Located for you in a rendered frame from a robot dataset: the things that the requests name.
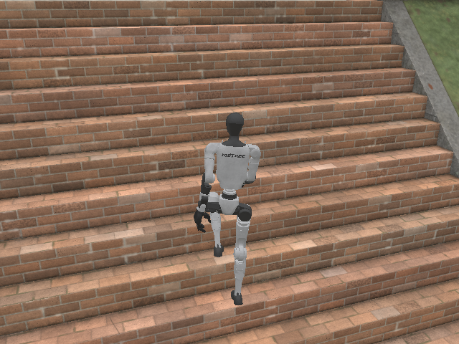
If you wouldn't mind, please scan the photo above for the robot left hand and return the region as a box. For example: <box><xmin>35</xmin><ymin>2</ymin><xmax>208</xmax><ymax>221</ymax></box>
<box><xmin>194</xmin><ymin>210</ymin><xmax>211</xmax><ymax>233</ymax></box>

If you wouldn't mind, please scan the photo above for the right robot thigh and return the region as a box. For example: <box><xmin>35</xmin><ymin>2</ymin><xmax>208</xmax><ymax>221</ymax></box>
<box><xmin>233</xmin><ymin>202</ymin><xmax>252</xmax><ymax>261</ymax></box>

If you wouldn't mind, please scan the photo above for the robot left upper arm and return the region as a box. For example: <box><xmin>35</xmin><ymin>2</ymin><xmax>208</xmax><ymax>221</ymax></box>
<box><xmin>204</xmin><ymin>143</ymin><xmax>219</xmax><ymax>183</ymax></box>

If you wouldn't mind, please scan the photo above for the robot right forearm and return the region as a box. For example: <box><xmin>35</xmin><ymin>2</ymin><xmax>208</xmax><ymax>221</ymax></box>
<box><xmin>243</xmin><ymin>176</ymin><xmax>256</xmax><ymax>185</ymax></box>

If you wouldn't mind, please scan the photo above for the robot right upper arm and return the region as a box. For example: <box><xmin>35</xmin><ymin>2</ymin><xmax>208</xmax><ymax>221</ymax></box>
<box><xmin>246</xmin><ymin>144</ymin><xmax>261</xmax><ymax>181</ymax></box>

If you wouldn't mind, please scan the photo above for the robot left forearm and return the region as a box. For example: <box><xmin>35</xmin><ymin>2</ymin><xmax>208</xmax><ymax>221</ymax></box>
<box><xmin>197</xmin><ymin>173</ymin><xmax>212</xmax><ymax>212</ymax></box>

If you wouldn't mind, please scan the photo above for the left robot foot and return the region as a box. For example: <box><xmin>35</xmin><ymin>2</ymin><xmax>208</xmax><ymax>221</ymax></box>
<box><xmin>214</xmin><ymin>245</ymin><xmax>224</xmax><ymax>257</ymax></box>

